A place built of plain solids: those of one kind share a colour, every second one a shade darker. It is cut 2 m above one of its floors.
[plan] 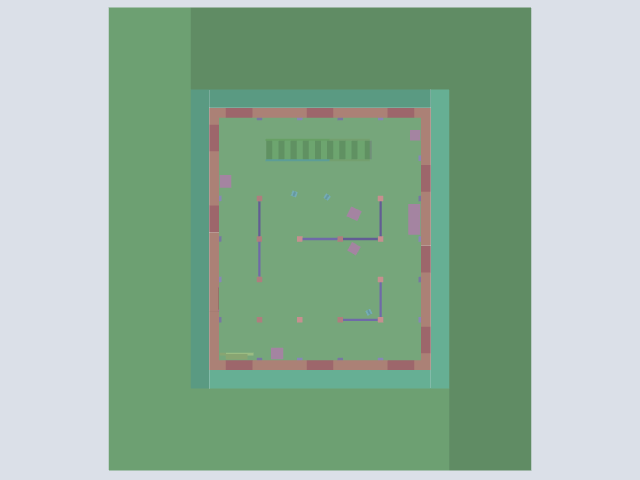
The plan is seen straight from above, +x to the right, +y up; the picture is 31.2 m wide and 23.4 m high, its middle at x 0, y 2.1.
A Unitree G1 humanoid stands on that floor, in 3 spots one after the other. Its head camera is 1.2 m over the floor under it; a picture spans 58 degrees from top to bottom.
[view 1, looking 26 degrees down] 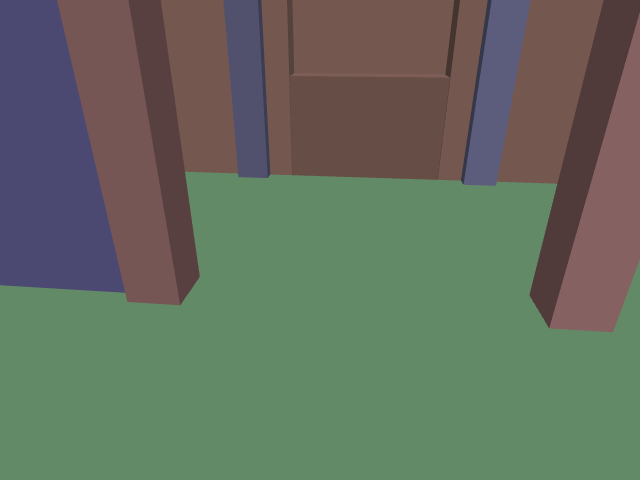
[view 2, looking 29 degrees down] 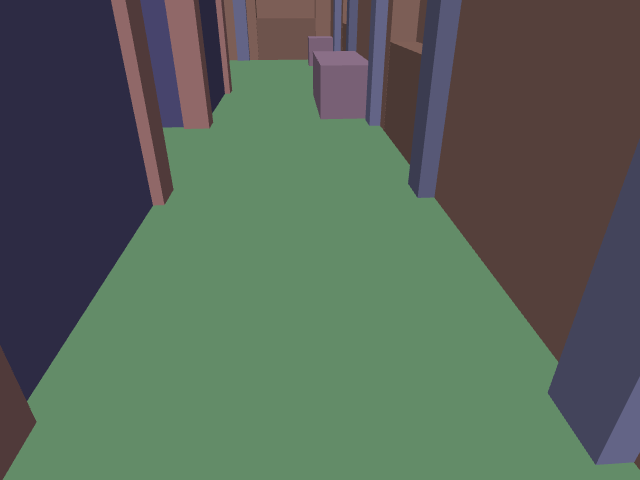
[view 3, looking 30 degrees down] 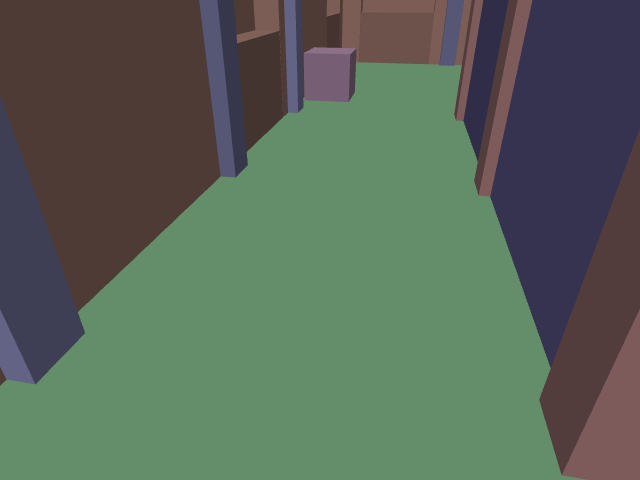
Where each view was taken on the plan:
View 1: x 0.00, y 0.00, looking -84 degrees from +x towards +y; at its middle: floor_storey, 2.74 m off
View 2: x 3.94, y -2.66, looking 86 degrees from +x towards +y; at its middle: floor_storey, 2.48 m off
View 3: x -3.62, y -0.81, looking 101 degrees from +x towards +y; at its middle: floor_storey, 2.40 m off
